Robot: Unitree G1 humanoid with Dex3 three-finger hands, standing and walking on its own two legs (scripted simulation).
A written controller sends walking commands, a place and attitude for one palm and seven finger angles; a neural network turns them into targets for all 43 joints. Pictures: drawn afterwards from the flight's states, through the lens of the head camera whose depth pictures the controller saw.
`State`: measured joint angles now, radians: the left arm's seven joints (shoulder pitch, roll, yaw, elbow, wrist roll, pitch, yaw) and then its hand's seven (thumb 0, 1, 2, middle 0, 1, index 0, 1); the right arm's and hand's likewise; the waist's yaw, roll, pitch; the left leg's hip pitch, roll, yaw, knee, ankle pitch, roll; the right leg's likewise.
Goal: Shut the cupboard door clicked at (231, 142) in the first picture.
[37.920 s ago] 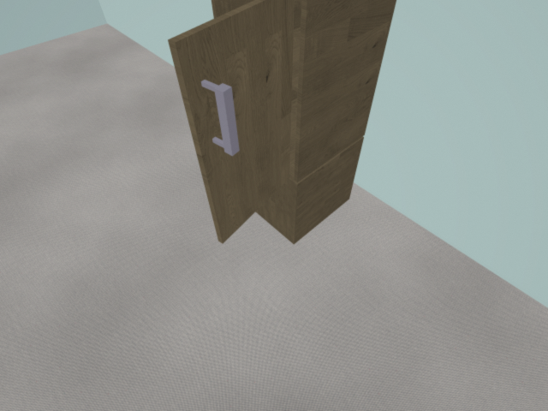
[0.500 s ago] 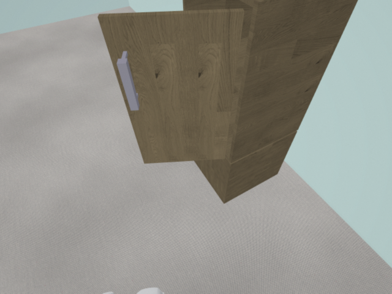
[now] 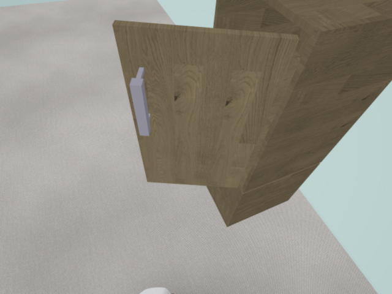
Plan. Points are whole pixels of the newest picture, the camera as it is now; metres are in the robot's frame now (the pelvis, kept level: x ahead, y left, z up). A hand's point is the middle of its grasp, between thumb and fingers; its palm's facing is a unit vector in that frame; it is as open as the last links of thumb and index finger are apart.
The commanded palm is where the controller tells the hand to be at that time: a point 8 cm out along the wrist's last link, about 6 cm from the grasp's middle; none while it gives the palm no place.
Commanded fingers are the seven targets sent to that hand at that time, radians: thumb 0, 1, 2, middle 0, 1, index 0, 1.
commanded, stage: come to a stop and stand still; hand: left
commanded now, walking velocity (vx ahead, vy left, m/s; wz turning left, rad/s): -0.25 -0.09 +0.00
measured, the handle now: (143, 103) +0.48 +0.18 +0.09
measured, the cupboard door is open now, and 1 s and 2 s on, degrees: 64 64 64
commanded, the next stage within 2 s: look again from close up in 1.78 s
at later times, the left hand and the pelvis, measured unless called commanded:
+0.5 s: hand out of the picture +0.04 +0.14 -0.16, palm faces +0.03 -0.97 -0.23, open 7.4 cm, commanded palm none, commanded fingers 0.00 0.90 0.90 -0.20 -0.30 -0.20 -0.30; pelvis -0.01 -0.05 +0.01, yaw +1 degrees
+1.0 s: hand out of the picture +0.00 +0.22 -0.17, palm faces +0.02 -0.96 -0.28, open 7.4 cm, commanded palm none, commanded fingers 0.00 0.90 0.90 -0.20 -0.30 -0.20 -0.30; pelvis -0.04 +0.01 -0.01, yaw +0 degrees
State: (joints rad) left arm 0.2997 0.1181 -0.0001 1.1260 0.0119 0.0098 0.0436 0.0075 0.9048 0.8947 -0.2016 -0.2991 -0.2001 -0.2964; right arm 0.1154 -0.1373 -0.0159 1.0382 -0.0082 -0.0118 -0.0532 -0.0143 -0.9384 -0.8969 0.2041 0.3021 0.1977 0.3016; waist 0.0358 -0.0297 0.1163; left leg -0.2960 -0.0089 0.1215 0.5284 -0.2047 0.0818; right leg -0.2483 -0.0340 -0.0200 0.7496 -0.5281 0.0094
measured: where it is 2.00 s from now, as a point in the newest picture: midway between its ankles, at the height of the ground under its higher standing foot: outside the picture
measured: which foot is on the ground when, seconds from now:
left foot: down 0.00-0.26, up 0.28-0.58, down 0.60-1.00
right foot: up 0.00-0.24, down 0.26-1.00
